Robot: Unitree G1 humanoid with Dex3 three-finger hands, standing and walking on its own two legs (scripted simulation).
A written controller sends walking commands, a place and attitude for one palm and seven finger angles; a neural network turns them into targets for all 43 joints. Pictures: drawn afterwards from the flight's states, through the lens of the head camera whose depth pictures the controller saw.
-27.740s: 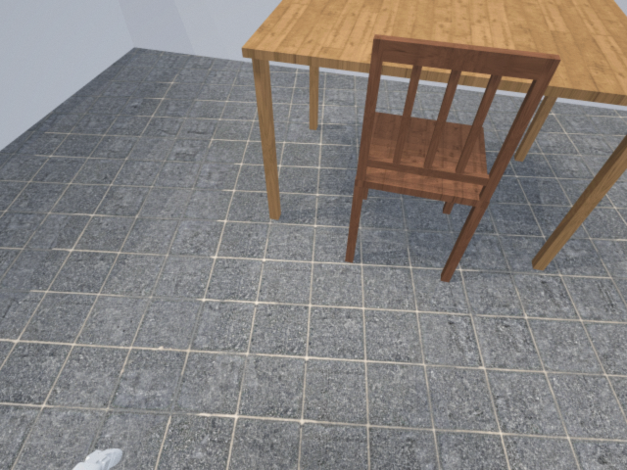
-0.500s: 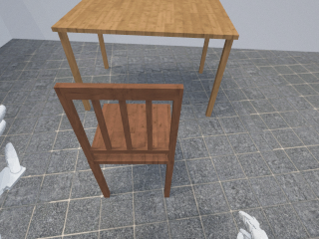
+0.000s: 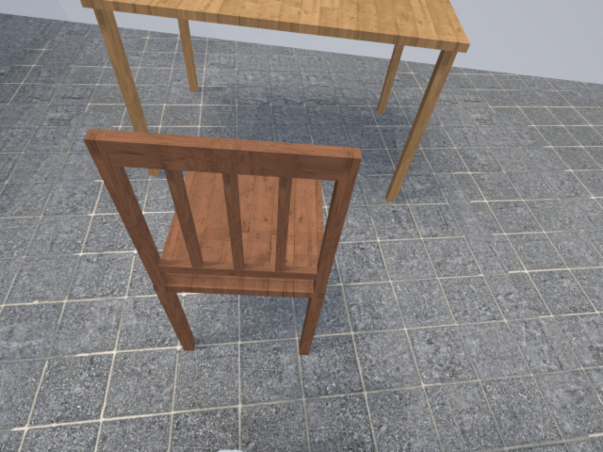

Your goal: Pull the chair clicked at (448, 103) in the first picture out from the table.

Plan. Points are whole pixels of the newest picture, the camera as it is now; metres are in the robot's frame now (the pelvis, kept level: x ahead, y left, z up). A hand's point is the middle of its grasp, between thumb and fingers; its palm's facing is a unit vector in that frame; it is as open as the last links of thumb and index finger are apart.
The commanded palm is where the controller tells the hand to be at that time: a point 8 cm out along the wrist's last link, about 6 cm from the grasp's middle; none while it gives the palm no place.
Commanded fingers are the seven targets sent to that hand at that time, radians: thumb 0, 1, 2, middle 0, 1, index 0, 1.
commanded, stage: let the arm hang, fingers relaxed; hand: left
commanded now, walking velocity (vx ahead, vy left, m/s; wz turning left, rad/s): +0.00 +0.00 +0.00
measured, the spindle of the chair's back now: (235, 225) +0.51 +0.15 -0.09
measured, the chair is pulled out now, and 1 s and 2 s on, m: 0.62 0.62 0.62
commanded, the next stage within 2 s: look to check the result in 0.78 s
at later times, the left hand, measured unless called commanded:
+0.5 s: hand out of the picture +0.01 +0.15 -0.16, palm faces +0.03 -0.98 -0.19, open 7.3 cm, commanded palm none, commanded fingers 0.00 0.90 0.90 -0.20 -0.30 -0.20 -0.30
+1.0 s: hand out of the picture +0.01 +0.14 -0.17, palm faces +0.04 -0.98 -0.18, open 7.3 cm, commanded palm none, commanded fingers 0.00 0.90 0.90 -0.20 -0.30 -0.20 -0.30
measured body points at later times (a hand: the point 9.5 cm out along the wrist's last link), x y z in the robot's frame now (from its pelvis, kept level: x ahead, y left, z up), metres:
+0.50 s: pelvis +0.02 -0.01 +0.01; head +0.02 -0.02 +0.46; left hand +0.01 +0.20 -0.15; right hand +0.00 -0.22 -0.16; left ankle +0.05 +0.12 -0.73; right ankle +0.01 -0.13 -0.73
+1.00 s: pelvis +0.02 -0.02 +0.01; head +0.03 -0.02 +0.46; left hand +0.01 +0.19 -0.15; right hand -0.01 -0.22 -0.16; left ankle +0.05 +0.12 -0.73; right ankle +0.01 -0.13 -0.73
